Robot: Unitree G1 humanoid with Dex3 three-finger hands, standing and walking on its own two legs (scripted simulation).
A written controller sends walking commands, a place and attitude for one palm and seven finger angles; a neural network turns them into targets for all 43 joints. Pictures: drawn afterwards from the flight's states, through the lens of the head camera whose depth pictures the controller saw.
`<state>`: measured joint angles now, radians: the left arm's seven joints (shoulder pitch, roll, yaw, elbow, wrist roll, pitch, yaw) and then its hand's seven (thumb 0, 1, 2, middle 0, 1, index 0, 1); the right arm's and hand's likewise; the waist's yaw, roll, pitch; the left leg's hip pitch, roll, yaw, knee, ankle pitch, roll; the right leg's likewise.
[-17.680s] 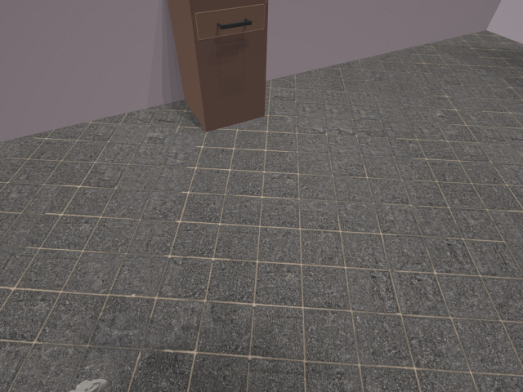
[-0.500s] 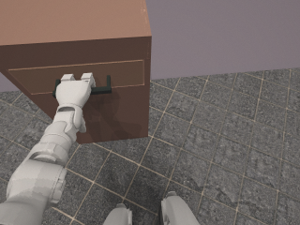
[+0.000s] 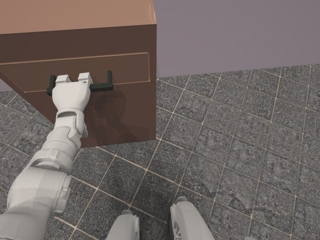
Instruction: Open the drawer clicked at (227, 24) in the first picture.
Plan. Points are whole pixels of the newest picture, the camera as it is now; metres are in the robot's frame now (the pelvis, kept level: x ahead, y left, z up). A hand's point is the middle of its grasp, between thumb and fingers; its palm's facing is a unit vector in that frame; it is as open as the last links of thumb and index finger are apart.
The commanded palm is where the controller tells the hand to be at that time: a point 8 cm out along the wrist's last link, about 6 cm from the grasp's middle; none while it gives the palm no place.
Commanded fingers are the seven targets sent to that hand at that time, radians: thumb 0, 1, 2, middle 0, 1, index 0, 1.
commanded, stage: lower the fingers behind the handle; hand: left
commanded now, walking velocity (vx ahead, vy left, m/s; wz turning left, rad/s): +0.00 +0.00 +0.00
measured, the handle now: (81, 83) +0.55 +0.18 -0.02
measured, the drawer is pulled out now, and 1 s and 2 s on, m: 0.00 0.00 0.04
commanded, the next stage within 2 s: close the thumb around the handle in 0.28 s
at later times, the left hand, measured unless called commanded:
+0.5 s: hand (80, 104) +0.49 +0.19 -0.04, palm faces -0.08 +0.00 -1.00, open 13.6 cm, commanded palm +0.47 +0.19 +0.00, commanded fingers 0.00 -0.11 0.47 -0.33 -1.24 -0.33 -1.24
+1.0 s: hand (80, 104) +0.49 +0.19 -0.04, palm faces -0.06 +0.01 -1.00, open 5.7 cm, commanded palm +0.47 +0.19 +0.00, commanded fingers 0.00 0.90 0.90 -0.40 -1.35 -0.40 -1.35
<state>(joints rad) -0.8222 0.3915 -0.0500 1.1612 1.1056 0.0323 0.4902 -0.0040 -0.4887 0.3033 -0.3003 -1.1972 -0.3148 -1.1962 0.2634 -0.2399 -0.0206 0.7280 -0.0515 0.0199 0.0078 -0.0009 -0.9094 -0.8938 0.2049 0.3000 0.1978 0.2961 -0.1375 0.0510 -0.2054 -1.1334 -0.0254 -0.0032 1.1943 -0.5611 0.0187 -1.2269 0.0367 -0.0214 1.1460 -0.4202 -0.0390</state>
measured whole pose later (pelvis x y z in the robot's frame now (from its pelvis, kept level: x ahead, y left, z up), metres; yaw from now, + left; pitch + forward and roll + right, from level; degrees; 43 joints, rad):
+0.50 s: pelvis -0.01 +0.00 -0.01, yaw +0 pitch +30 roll +0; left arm -0.88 0.41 -0.05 1.18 1.10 0.05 0.49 0.00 -0.44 0.32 -0.31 -1.20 -0.31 -1.20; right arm 0.29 -0.25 -0.02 0.74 -0.05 0.00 0.01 0.00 -0.91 -0.89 0.20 0.30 0.20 0.30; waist -0.16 0.06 -0.20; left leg -1.20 -0.03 0.00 1.24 -0.56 0.02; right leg -1.29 0.03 -0.02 1.18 -0.41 -0.03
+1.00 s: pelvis +0.00 +0.01 -0.01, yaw +0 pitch +30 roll -1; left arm -0.86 0.39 -0.06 1.15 1.11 0.05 0.52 0.00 0.70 0.82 -0.38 -1.33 -0.39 -1.33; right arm 0.28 -0.25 -0.03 0.74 -0.05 0.01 0.01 0.00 -0.91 -0.89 0.20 0.30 0.20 0.30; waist -0.14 0.06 -0.20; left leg -1.18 -0.03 0.00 1.23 -0.57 0.03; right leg -1.27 0.03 -0.02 1.17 -0.42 -0.03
